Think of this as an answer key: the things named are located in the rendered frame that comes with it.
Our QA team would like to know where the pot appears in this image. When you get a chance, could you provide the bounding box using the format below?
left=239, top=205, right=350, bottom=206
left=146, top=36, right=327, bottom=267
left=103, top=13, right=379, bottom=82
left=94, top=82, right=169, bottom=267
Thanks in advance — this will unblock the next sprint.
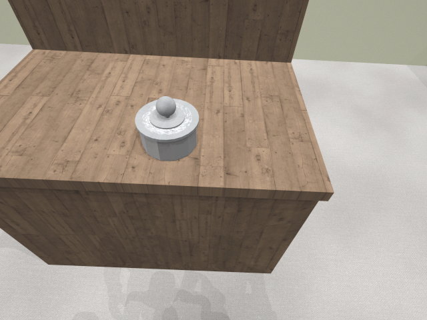
left=139, top=130, right=197, bottom=161

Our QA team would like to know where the lid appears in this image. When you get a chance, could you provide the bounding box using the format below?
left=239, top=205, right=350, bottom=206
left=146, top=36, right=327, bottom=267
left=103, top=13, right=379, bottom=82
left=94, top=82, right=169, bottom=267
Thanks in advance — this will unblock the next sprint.
left=135, top=99, right=199, bottom=142

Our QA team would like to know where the knob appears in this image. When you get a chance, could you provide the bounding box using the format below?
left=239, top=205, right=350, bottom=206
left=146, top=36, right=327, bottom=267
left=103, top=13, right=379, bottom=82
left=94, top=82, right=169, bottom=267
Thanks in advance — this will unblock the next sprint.
left=155, top=96, right=176, bottom=117

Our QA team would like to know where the table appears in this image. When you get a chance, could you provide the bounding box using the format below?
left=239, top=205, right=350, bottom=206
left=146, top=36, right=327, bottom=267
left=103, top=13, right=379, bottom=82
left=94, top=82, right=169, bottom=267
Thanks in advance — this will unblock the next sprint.
left=0, top=0, right=334, bottom=273

